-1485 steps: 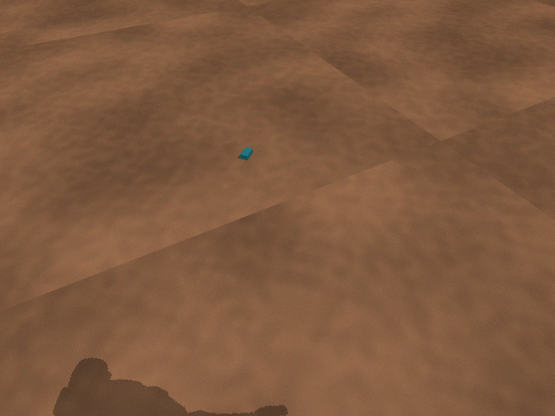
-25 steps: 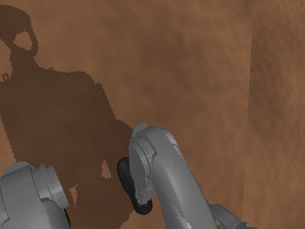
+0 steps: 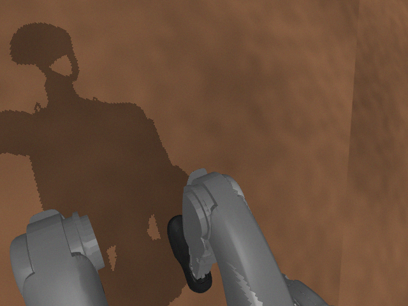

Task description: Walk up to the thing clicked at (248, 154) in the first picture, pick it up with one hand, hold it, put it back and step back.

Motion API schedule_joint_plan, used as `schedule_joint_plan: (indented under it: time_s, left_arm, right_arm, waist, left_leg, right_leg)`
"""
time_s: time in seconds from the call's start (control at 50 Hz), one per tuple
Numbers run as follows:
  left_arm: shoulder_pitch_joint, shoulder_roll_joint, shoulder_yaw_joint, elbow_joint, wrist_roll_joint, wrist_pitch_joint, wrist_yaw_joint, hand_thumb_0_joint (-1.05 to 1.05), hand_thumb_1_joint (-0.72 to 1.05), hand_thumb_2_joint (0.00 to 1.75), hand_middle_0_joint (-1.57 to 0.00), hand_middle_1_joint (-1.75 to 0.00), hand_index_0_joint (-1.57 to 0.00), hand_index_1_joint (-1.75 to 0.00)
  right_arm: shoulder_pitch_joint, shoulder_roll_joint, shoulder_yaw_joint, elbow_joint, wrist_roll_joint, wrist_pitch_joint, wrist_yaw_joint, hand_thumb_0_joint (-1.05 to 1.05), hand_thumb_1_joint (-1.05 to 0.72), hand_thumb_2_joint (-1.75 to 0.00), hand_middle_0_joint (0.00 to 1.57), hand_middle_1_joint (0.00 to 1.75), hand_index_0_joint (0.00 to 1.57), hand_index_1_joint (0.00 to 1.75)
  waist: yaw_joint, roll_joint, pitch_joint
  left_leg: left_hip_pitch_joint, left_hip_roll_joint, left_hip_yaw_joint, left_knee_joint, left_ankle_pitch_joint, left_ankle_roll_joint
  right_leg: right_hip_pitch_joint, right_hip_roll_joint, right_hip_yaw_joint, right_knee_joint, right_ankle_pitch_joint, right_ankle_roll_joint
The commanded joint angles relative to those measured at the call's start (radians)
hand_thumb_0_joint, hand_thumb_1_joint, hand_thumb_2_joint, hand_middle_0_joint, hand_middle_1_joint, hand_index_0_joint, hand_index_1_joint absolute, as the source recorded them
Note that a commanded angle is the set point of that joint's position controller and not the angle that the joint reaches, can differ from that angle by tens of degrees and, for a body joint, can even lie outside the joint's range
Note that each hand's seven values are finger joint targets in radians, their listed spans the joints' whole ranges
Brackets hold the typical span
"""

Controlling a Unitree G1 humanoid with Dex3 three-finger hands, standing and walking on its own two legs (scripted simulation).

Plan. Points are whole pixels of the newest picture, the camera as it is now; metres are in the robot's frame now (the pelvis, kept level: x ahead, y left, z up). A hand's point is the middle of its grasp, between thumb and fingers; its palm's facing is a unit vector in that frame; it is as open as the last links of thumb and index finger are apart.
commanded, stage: withdraw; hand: left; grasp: from above
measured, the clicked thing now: out of the picture +0.44 +0.33 -0.29
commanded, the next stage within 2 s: home in 0.64 s
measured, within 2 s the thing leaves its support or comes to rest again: neither
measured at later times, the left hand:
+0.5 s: hand out of the picture +0.42 +0.34 -0.11, palm faces -0.49 -0.13 -0.87, open 12.9 cm
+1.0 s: hand out of the picture +0.42 +0.35 -0.06, palm faces -0.30 -0.19 -0.93, open 11.1 cm
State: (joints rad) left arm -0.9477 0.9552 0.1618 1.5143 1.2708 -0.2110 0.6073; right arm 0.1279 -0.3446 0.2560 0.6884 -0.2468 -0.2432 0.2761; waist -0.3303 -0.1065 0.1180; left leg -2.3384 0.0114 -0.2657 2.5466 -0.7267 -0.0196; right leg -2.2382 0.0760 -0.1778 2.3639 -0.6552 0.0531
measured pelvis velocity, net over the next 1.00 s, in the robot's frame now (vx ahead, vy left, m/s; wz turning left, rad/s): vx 0.00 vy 0.00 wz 0.13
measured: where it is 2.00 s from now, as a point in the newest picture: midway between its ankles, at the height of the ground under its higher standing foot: (148, 292)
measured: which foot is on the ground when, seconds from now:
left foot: down 0.00-1.00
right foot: down 0.00-1.00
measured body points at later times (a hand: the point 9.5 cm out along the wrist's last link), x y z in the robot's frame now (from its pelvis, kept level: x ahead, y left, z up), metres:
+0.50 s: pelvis -0.01 -0.01 +0.04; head +0.21 +0.08 +0.42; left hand +0.44 +0.34 -0.06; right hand +0.09 -0.28 -0.06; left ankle +0.06 +0.13 -0.27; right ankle +0.12 -0.12 -0.27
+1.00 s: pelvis +0.00 +0.00 +0.06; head +0.21 +0.07 +0.45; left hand +0.43 +0.36 -0.01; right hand +0.10 -0.25 -0.06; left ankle +0.06 +0.13 -0.27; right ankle +0.12 -0.12 -0.27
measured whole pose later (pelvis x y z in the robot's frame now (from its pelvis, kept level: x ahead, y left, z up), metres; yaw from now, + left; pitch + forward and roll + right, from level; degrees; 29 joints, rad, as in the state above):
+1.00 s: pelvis +0.00 +0.00 +0.06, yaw +8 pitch +36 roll -7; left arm -0.80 0.64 0.07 1.13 1.02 -0.04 0.30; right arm 0.19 -0.26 0.03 0.71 -0.08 -0.04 0.16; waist -0.17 0.06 -0.14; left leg -2.24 0.01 -0.11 2.29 -0.69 0.00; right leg -2.17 0.03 -0.06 2.21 -0.68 0.04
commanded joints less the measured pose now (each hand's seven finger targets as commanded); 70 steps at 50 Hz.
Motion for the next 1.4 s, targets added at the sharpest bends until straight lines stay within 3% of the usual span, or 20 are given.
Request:
schedule_joint_plan:
  time_s: [0.0, 0.14, 0.24, 0.3, 0.42, 0.46, 0.58, 0.64, 0.72, 0.78, 0.86, 0.92, 0.98, 1.02, 1.1, 1.2, 1.28, 1.34, 1.36, 1.38]
  left_arm:
    - [-0.197, 0.174, -0.013, -0.258, -0.061, 0.064, -0.002, 0.00, -0.24, 0.77, -0.32, -0.70, -0.31, -0.71]
    - [-0.233, -0.045, -0.150, -0.284, -0.149, 0.155, -0.207, 0.00, -0.29, 0.83, -0.27, -0.79, -0.26, -0.79]
    - [-0.311, -0.072, -0.186, -0.303, -0.186, 0.127, -0.339, 0.00, -0.33, 0.86, -0.26, -0.82, -0.24, -0.83]
    - [-0.308, -0.002, -0.165, -0.268, -0.157, 0.090, -0.380, 0.00, -0.32, 0.86, -0.26, -0.81, -0.25, -0.83]
    - [-0.324, 0.114, -0.079, -0.246, -0.081, -0.010, -0.334, 0.00, -0.34, 0.87, -0.24, -0.83, -0.23, -0.84]
    - [-0.339, 0.104, -0.091, -0.213, -0.051, -0.035, -0.310, 0.00, -0.35, 0.88, -0.22, -0.84, -0.22, -0.85]
    - [-0.392, 0.162, -0.039, -0.204, 0.004, -0.080, -0.200, 0.00, -0.34, 0.85, -0.23, -0.82, -0.23, -0.82]
    - [-0.380, 0.147, -0.032, -0.265, 0.007, -0.070, -0.159, 0.00, -0.32, 0.84, -0.24, -0.81, -0.24, -0.81]
    - [-0.363, 0.148, 0.002, -0.447, -0.030, -0.017, -0.123, 0.00, -0.23, 0.76, -0.31, -0.73, -0.31, -0.72]
    - [-0.324, 0.098, -0.013, -0.435, -0.061, 0.047, -0.131, 0.00, 0.01, 0.89, -0.23, -0.57, -0.21, -0.59]
    - [-0.235, 0.041, -0.021, -0.449, -0.147, 0.130, -0.191, 0.00, 0.22, 0.89, -0.22, -0.51, -0.21, -0.52]
    - [-0.070, -0.079, -0.054, -0.510, -0.276, 0.184, -0.271, 0.00, 0.40, 0.91, -0.22, -0.45, -0.21, -0.46]
    - [0.079, -0.153, -0.080, -0.620, -0.411, 0.227, -0.374, 0.00, 0.64, 0.95, -0.22, -0.41, -0.21, -0.42]
    - [0.186, -0.192, -0.082, -0.678, -0.489, 0.243, -0.443, 0.00, 0.80, 0.97, -0.22, -0.39, -0.22, -0.40]
    - [0.303, -0.237, -0.082, -0.959, -0.635, 0.240, -0.529, 0.00, 0.90, 0.90, -0.20, -0.30, -0.20, -0.30]
    - [0.399, -0.243, -0.007, -1.211, -0.750, 0.227, -0.526, 0.00, 0.90, 0.90, -0.20, -0.30, -0.20, -0.30]
    - [0.504, -0.331, -0.030, -1.300, -0.806, 0.264, -0.501, 0.00, 0.90, 0.90, -0.20, -0.30, -0.20, -0.30]
    - [0.622, -0.424, -0.087, -1.336, -0.890, 0.319, -0.513, 0.00, 0.90, 0.90, -0.20, -0.30, -0.20, -0.30]
    - [0.634, -0.405, -0.062, -1.361, -0.923, 0.337, -0.515, 0.00, 0.90, 0.90, -0.20, -0.30, -0.20, -0.30]
    - [0.691, -0.433, -0.083, -1.375, -0.950, 0.355, -0.520, 0.00, 0.90, 0.90, -0.20, -0.30, -0.20, -0.30]
  right_arm:
    - [0.151, -0.281, -0.170, 0.010, 0.047, 0.021, 0.003, 0.00, -0.90, -0.90, 0.20, 0.30, 0.20, 0.30]
    - [0.223, -0.251, -0.235, 0.013, 0.118, 0.101, -0.007, 0.00, -0.89, -0.90, 0.20, 0.30, 0.20, 0.30]
    - [0.234, -0.244, -0.250, -0.006, 0.141, 0.148, -0.051, 0.00, -0.90, -0.90, 0.20, 0.30, 0.20, 0.30]
    - [0.225, -0.227, -0.237, -0.027, 0.144, 0.174, -0.089, 0.00, -0.90, -0.90, 0.20, 0.30, 0.20, 0.30]
    - [0.197, -0.202, -0.199, -0.040, 0.127, 0.201, -0.136, 0.00, -0.89, -0.90, 0.20, 0.30, 0.20, 0.30]
    - [0.196, -0.199, -0.188, -0.037, 0.119, 0.204, -0.144, 0.00, -0.89, -0.90, 0.20, 0.30, 0.20, 0.30]
    - [0.217, -0.213, -0.187, -0.015, 0.095, 0.200, -0.156, 0.00, -0.89, -0.90, 0.20, 0.30, 0.20, 0.30]
    - [0.229, -0.228, -0.210, -0.007, 0.087, 0.185, -0.155, 0.00, -0.90, -0.90, 0.20, 0.30, 0.20, 0.30]
    - [0.233, -0.236, -0.260, -0.014, 0.094, 0.176, -0.148, 0.00, -0.89, -0.89, 0.20, 0.30, 0.20, 0.30]
    - [0.249, -0.229, -0.283, 0.009, 0.114, 0.177, -0.145, 0.00, -0.89, -0.90, 0.20, 0.30, 0.20, 0.30]
    - [0.282, -0.203, -0.304, 0.010, 0.141, 0.183, -0.134, 0.00, -0.89, -0.90, 0.20, 0.30, 0.20, 0.30]
    - [0.288, -0.178, -0.320, 0.001, 0.171, 0.193, -0.130, 0.00, -0.89, -0.90, 0.20, 0.30, 0.20, 0.30]
    - [0.246, -0.167, -0.331, -0.040, 0.206, 0.206, -0.140, 0.00, -0.90, -0.90, 0.20, 0.30, 0.20, 0.30]
    - [0.219, -0.159, -0.332, -0.061, 0.216, 0.213, -0.153, 0.00, -0.90, -0.90, 0.20, 0.30, 0.20, 0.30]
    - [0.171, -0.124, -0.335, -0.122, 0.233, 0.214, -0.182, 0.00, -0.90, -0.90, 0.20, 0.30, 0.20, 0.30]
    - [0.107, -0.101, -0.348, -0.171, 0.252, 0.197, -0.227, 0.00, -0.90, -0.90, 0.20, 0.30, 0.20, 0.30]
    - [0.067, -0.083, -0.342, -0.181, 0.268, 0.181, -0.260, 0.00, -0.90, -0.90, 0.20, 0.30, 0.20, 0.30]
    - [0.036, -0.081, -0.340, -0.190, 0.275, 0.162, -0.282, 0.00, -0.90, -0.90, 0.20, 0.30, 0.20, 0.30]
    - [0.023, -0.087, -0.338, -0.193, 0.276, 0.156, -0.291, 0.00, -0.90, -0.90, 0.20, 0.30, 0.20, 0.30]
    - [0.018, -0.079, -0.335, -0.203, 0.278, 0.149, -0.299, 0.00, -0.90, -0.90, 0.20, 0.30, 0.20, 0.30]
  waist:
    - [0.061, 0.707, -0.834]
    - [0.037, 0.405, -0.723]
    - [0.025, 0.282, -0.704]
    - [0.038, 0.214, -0.679]
    - [0.078, 0.263, -0.717]
    - [0.056, 0.324, -0.713]
    - [0.060, 0.447, -0.791]
    - [0.057, 0.513, -0.840]
    - [0.099, 0.613, -0.985]
    - [0.106, 0.603, -0.986]
    - [0.155, 0.517, -1.031]
    - [0.191, 0.432, -1.034]
    - [0.184, 0.298, -0.970]
    - [0.183, 0.184, -0.878]
    - [0.218, 0.129, -0.887]
    - [0.262, 0.216, -0.898]
    - [0.262, 0.281, -0.853]
    - [0.247, 0.269, -0.778]
    - [0.257, 0.265, -0.789]
    - [0.246, 0.268, -0.766]
  left_leg:
    - [0.635, 0.024, 0.137, -0.338, 0.320, 0.000]
    - [0.451, 0.005, 0.160, -0.403, 0.182, 0.047]
    - [0.436, -0.012, 0.154, -0.437, 0.145, 0.052]
    - [0.381, -0.023, 0.184, -0.414, 0.126, 0.058]
    - [0.370, -0.030, 0.214, -0.378, 0.134, 0.054]
    - [0.392, -0.030, 0.211, -0.381, 0.132, 0.051]
    - [0.514, -0.021, 0.200, -0.374, 0.182, 0.037]
    - [0.599, -0.016, 0.193, -0.377, 0.215, 0.025]
    - [0.704, -0.015, 0.194, -0.427, 0.243, 0.013]
    - [0.723, -0.010, 0.189, -0.470, 0.255, 0.013]
    - [0.721, -0.015, 0.211, -0.512, 0.260, 0.035]
    - [0.715, -0.021, 0.224, -0.572, 0.277, 0.046]
    - [0.684, -0.022, 0.209, -0.629, 0.235, 0.061]
    - [0.614, -0.022, 0.219, -0.641, 0.218, 0.073]
    - [0.649, -0.021, 0.237, -0.714, 0.213, 0.077]
    - [0.829, -0.014, 0.224, -0.842, 0.144, 0.060]
    - [0.978, -0.006, 0.197, -0.983, 0.095, 0.048]
    - [1.060, 0.000, 0.163, -1.079, 0.048, 0.043]
    - [1.100, 0.002, 0.149, -1.102, 0.040, 0.042]
    - [1.122, 0.000, 0.153, -1.125, 0.049, 0.041]
  right_leg:
    - [0.306, 0.022, -0.071, -0.185, 0.297, -0.095]
    - [0.327, 0.018, -0.016, -0.305, 0.196, -0.088]
    - [0.375, 0.004, 0.005, -0.346, 0.146, -0.092]
    - [0.418, 0.001, 0.031, -0.373, 0.095, -0.092]
    - [0.421, -0.002, 0.059, -0.359, 0.058, -0.096]
    - [0.383, -0.004, 0.048, -0.334, 0.070, -0.097]
    - [0.334, -0.006, 0.015, -0.275, 0.138, -0.097]
    - [0.286, -0.012, -0.010, -0.243, 0.175, -0.102]
    - [0.273, -0.026, -0.010, -0.231, 0.201, -0.109]
    - [0.254, -0.030, -0.004, -0.246, 0.223, -0.106]
    - [0.356, -0.027, 0.025, -0.330, 0.231, -0.103]
    - [0.475, -0.025, 0.044, -0.407, 0.243, -0.094]
    - [0.548, -0.022, 0.057, -0.481, 0.225, -0.085]
    - [0.609, -0.019, 0.073, -0.539, 0.221, -0.079]
    - [0.763, -0.025, 0.105, -0.642, 0.208, -0.074]
    - [0.790, -0.039, 0.130, -0.737, 0.126, -0.083]
    - [0.822, -0.047, 0.135, -0.806, 0.099, -0.082]
    - [0.846, -0.049, 0.128, -0.870, 0.070, -0.078]
    - [0.862, -0.049, 0.129, -0.885, 0.070, -0.076]
    - [0.886, -0.049, 0.128, -0.913, 0.071, -0.075]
